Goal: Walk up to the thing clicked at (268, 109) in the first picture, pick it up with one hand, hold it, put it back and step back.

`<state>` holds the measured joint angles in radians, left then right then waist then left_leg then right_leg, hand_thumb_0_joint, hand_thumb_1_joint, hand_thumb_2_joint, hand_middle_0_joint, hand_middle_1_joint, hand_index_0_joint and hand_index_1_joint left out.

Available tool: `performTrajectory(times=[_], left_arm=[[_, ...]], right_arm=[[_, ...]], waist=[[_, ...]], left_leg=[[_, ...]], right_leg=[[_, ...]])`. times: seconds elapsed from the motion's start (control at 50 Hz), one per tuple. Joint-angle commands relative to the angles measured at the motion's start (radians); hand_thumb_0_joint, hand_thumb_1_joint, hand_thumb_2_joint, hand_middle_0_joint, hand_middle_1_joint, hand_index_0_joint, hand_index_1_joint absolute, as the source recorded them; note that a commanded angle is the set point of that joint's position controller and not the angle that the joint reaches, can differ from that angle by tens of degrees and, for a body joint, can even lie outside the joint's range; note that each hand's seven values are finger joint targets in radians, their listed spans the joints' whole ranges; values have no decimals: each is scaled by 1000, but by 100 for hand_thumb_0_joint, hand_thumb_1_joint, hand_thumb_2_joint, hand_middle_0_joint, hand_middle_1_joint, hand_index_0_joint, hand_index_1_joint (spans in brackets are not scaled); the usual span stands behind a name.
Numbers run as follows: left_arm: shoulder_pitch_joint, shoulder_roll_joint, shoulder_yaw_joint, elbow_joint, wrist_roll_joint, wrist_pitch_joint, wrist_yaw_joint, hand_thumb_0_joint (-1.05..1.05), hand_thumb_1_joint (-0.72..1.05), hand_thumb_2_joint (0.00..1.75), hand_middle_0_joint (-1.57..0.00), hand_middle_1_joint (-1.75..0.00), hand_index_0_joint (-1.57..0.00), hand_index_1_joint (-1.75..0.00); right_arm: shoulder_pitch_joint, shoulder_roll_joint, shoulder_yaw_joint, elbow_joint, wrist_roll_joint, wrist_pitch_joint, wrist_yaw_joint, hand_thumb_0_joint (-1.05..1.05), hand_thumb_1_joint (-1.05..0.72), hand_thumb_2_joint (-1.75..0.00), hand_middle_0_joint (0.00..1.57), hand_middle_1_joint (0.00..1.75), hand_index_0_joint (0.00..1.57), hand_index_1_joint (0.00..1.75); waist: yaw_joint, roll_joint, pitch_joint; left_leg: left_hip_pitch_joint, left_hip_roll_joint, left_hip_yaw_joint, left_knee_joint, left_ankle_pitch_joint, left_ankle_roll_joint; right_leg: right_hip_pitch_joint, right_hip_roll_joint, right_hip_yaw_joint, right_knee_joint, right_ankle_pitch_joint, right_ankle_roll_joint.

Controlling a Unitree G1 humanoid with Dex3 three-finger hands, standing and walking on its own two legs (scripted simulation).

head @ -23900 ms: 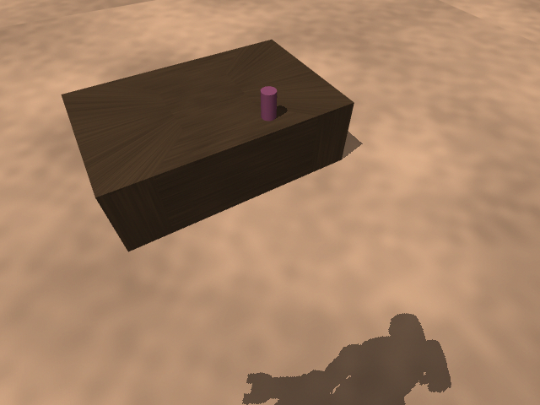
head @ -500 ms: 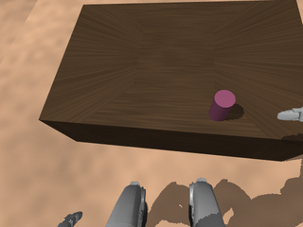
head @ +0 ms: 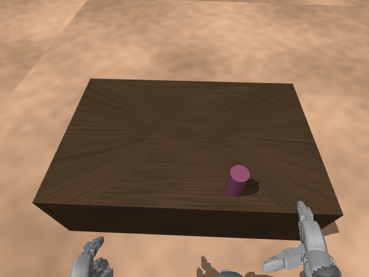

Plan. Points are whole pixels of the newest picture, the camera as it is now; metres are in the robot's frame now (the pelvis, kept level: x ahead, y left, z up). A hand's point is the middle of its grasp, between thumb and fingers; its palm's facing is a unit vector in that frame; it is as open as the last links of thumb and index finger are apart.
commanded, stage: home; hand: right
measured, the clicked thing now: (236, 181) +0.48 -0.19 -0.31
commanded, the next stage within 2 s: none
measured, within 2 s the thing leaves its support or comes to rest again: neither
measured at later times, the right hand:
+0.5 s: hand (263, 263) +0.17 -0.15 -0.06, palm faces +0.15 +0.95 -0.27, open 17.6 cm
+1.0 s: hand (276, 267) +0.16 -0.17 -0.07, palm faces +0.15 +0.95 -0.27, open 17.6 cm
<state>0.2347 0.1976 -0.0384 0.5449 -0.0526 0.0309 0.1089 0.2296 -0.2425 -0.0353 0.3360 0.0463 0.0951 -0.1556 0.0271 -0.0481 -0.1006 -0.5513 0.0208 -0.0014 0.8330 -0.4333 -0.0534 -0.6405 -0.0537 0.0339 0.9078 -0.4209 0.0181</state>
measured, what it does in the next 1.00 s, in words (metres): stands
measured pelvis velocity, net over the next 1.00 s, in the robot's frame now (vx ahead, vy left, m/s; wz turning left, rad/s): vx -0.01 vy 0.01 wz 0.00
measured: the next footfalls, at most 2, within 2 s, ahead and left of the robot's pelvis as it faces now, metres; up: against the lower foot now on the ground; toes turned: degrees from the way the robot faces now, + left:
none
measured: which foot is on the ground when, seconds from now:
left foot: down 0.00-1.00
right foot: down 0.00-1.00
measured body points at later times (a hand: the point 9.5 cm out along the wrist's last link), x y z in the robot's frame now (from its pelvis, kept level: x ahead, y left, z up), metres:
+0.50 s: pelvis +0.00 +0.03 +0.00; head +0.02 +0.04 +0.45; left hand +0.16 +0.27 -0.08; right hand +0.15 -0.20 -0.04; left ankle -0.01 +0.16 -0.70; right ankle +0.02 -0.12 -0.69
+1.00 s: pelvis -0.01 +0.01 +0.00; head +0.01 +0.00 +0.45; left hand +0.16 +0.24 -0.08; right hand +0.15 -0.22 -0.05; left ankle -0.01 +0.16 -0.70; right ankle +0.02 -0.12 -0.70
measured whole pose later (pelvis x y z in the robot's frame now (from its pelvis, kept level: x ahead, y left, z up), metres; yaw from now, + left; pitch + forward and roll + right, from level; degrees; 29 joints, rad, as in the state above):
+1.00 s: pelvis -0.01 +0.01 +0.00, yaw +0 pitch +6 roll +2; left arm 0.25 0.20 -0.02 0.52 -0.02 -0.11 0.15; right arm 0.44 -0.19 0.01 0.05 0.02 0.23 -0.16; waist 0.01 -0.03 -0.08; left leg -0.54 0.02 0.00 0.88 -0.45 -0.04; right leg -0.62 -0.06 0.04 0.93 -0.42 0.03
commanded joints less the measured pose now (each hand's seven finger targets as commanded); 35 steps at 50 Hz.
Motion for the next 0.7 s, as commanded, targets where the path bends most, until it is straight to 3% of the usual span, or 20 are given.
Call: performTrajectory(times=[0.0, 0.02, 0.04, 0.06, 0.08, 0.14, 0.16, 0.24, 0.28, 0.3, 0.32, 0.36, 0.38, 0.42, 0.44, 0.46, 0.52, 0.54, 0.6, 0.68], left_arm=[[-54, 135, 67, -158, 6, -57, 26, 0, 90, 90, -20, -30, -20, -30], [-52, 123, 61, -148, 8, -61, 30, 0, 90, 90, -20, -30, -20, -30], [-68, 133, 68, -177, 7, -69, 34, 0, 90, 90, -20, -30, -20, -30], [-53, 123, 59, -148, 10, -69, 37, 0, 90, 90, -20, -30, -20, -30], [-63, 125, 61, -168, 12, -75, 45, 0, 90, 90, -20, -30, -20, -30], [-66, 117, 56, -183, 20, -96, 60, 0, 90, 90, -20, -30, -20, -30], [-62, 115, 57, -184, 23, -102, 62, 0, 90, 90, -20, -30, -20, -30], [-59, 116, 57, -189, 32, -124, 68, 0, 90, 90, -20, -30, -20, -30], [-51, 111, 58, -179, 34, -133, 68, 0, 90, 90, -20, -30, -20, -30], [-62, 120, 64, -200, 35, -138, 69, 0, 90, 90, -20, -30, -20, -30], [-54, 105, 53, -184, 36, -140, 65, 0, 90, 90, -20, -30, -20, -30], [-61, 113, 56, -183, 34, -145, 60, 0, 90, 90, -20, -30, -20, -30], [-72, 115, 54, -199, 34, -146, 59, 0, 90, 90, -20, -30, -20, -30], [-67, 120, 62, -187, 34, -146, 56, 0, 90, 90, -20, -30, -20, -30], [-57, 127, 70, -187, 33, -147, 58, 0, 90, 90, -20, -30, -20, -30], [-64, 121, 64, -190, 31, -149, 58, 0, 90, 90, -20, -30, -20, -30], [-59, 130, 70, -193, 32, -152, 61, 0, 90, 90, -20, -30, -20, -30], [-60, 126, 67, -195, 33, -154, 62, 0, 90, 90, -20, -30, -20, -30], [-45, 129, 76, -191, 35, -164, 68, 0, 90, 90, -20, -30, -20, -30], [-39, 127, 76, -183, 38, -170, 70, 0, 90, 90, -20, -30, -20, -30]], right_arm=[[66, -101, -16, -331, -8, -10, -2, 0, 56, -5, 5, 5, 5, 5], [92, -71, -1, -328, -8, -4, 2, 0, 56, -5, 5, 5, 5, 5], [67, -102, -25, -407, -10, -3, -2, 0, 56, -5, 5, 5, 5, 5], [94, -86, -19, -364, -10, 6, 1, 0, 58, -4, 5, 5, 5, 5], [62, -103, -34, -419, -11, 5, 1, 0, 57, -5, 5, 5, 5, 5], [69, -88, -35, -452, -16, 12, 2, 0, 57, -5, 5, 5, 5, 5], [77, -89, -45, -460, -19, 14, 2, 0, 58, -4, 5, 5, 5, 5], [93, -52, -11, -446, -23, 28, 4, 0, 59, -3, 5, 5, 5, 5], [147, -29, 1, -444, -26, 36, 4, 0, 57, -4, 5, 5, 5, 5], [174, -50, -11, -439, -29, 42, 3, 0, 59, -3, 5, 5, 5, 5], [183, -15, 20, -425, -27, 47, 4, 0, 59, -3, 5, 5, 5, 5], [193, -30, 2, -416, -28, 54, 1, 0, 60, -2, 5, 4, 5, 4], [190, -67, -33, -432, -29, 52, -2, 0, 59, -3, 5, 4, 5, 4], [231, -28, -5, -377, -30, 58, 1, 0, 58, -3, 5, 5, 5, 5], [201, -67, -35, -421, -31, 56, 0, 0, 59, -3, 5, 4, 5, 4], [209, -51, -28, -402, -30, 55, 1, 0, 57, -4, 5, 5, 5, 5], [179, -79, -46, -447, -31, 55, -3, 0, 59, -3, 5, 4, 5, 4], [157, -76, -36, -462, -31, 53, -1, 0, 59, -3, 5, 5, 5, 5], [161, -54, -20, -474, -35, 57, -3, 0, 58, -3, 5, 5, 5, 5], [183, -37, -7, -475, -40, 69, -6, 0, 57, -4, 5, 5, 5, 5]], waist=[[-5, 47, -116], [2, 71, -115], [3, 62, -139], [10, 59, -93], [13, 54, -76], [21, 37, -91], [10, 32, -110], [14, 24, -82], [-4, 40, -106], [-9, 52, -111], [-8, 70, -103], [-18, 58, -77], [-26, 64, -82], [-19, 116, -72], [-20, 98, -82], [-20, 96, -74], [-26, 77, -108], [-17, 56, -90], [-3, 61, -141], [-10, 38, -135]], left_leg=[[54, -47, 86, -118, 225, 50], [60, -46, 82, -120, 221, 46], [60, -45, 79, -112, 240, 45], [43, -43, 69, -121, 214, 43], [37, -38, 62, -133, 196, 41], [41, -22, 37, -139, 189, 35], [49, -21, 36, -128, 205, 36], [32, -16, 30, -140, 160, 37], [41, -17, 35, -131, 189, 37], [50, -13, 35, -136, 213, 31], [56, -16, 41, -130, 219, 32], [40, -17, 43, -131, 203, 33], [46, -18, 45, -134, 193, 32], [41, -16, 41, -137, 207, 26], [43, -13, 37, -138, 223, 23], [40, -13, 36, -136, 217, 25], [50, -19, 38, -120, 215, 31], [39, -19, 34, -125, 191, 33], [61, -21, 38, -107, 266, 30], [49, -31, 50, -92, 257, 38]], right_leg=[[182, 25, -41, -154, 226, -20], [180, 26, -42, -150, 220, -23], [191, 26, -42, -145, 238, -23], [173, 29, -46, -144, 207, -24], [165, 34, -52, -143, 180, -25], [166, 45, -62, -125, 157, -28], [176, 45, -60, -119, 173, -28], [162, 53, -64, -123, 132, -24], [173, 53, -63, -117, 165, -24], [170, 57, -66, -108, 179, -27], [161, 55, -64, -107, 188, -27], [142, 57, -65, -111, 175, -24], [140, 56, -63, -113, 170, -24], [125, 56, -67, -103, 173, -30], [128, 58, -70, -95, 180, -31], [126, 58, -71, -98, 176, -28], [140, 53, -68, -99, 183, -26], [136, 53, -67, -102, 158, -25], [167, 50, -68, -86, 218, -27], [176, 43, -63, -93, 231, -21]])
